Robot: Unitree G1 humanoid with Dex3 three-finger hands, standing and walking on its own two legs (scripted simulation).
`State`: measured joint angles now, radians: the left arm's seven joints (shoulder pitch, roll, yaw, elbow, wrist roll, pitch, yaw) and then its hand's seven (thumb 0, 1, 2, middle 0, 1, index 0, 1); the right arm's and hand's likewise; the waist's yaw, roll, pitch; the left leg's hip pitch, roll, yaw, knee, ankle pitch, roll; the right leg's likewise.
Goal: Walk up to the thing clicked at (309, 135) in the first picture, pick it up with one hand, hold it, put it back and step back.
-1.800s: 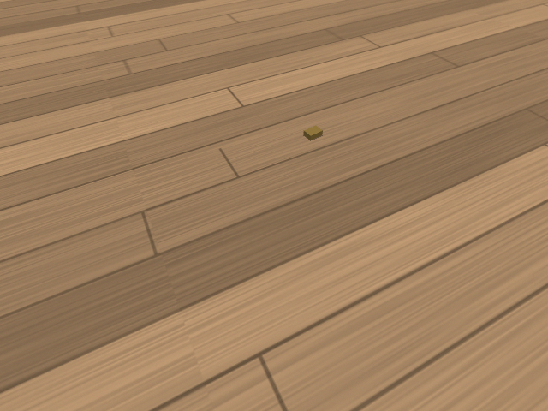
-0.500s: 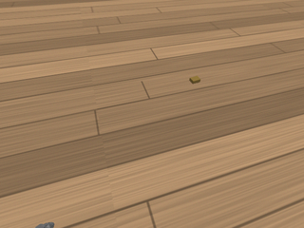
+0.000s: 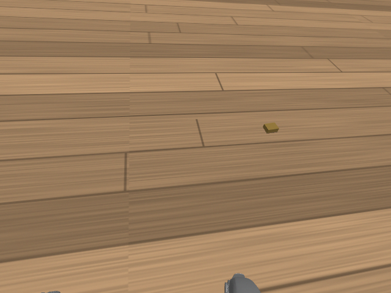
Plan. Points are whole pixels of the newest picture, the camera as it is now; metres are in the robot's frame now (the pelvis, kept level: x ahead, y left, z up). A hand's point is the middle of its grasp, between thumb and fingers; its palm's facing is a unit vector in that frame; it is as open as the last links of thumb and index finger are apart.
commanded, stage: walk up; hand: left
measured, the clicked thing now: (270, 127) +1.41 -0.66 -0.75
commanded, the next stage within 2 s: none
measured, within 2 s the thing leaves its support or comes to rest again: neither
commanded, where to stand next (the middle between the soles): +1.12 -1.02 m, yaw +18 degrees
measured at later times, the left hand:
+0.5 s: hand (139, 240) +0.28 +0.14 -0.15, palm faces +0.16 -0.93 -0.33, open 7.4 cm
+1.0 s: hand (196, 160) +0.55 +0.00 -0.14, palm faces +0.08 -0.93 -0.35, open 7.4 cm
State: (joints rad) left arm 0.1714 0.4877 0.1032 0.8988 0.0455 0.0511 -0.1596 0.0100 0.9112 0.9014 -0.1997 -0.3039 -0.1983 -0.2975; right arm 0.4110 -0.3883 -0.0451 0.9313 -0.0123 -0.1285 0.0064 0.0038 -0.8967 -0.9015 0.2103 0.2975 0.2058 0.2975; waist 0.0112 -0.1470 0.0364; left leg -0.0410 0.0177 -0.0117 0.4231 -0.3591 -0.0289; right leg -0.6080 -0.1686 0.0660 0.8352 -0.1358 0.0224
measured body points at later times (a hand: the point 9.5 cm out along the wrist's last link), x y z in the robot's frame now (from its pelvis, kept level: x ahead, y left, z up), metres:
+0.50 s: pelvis +0.27 -0.15 -0.01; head +0.28 -0.12 +0.44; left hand +0.27 +0.19 -0.12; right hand +0.41 -0.46 -0.09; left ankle +0.41 -0.04 -0.71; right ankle +0.20 -0.20 -0.73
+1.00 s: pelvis +0.46 -0.31 -0.02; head +0.47 -0.29 +0.43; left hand +0.54 +0.05 -0.12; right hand +0.52 -0.68 -0.10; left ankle +0.41 -0.07 -0.73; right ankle +0.56 -0.46 -0.74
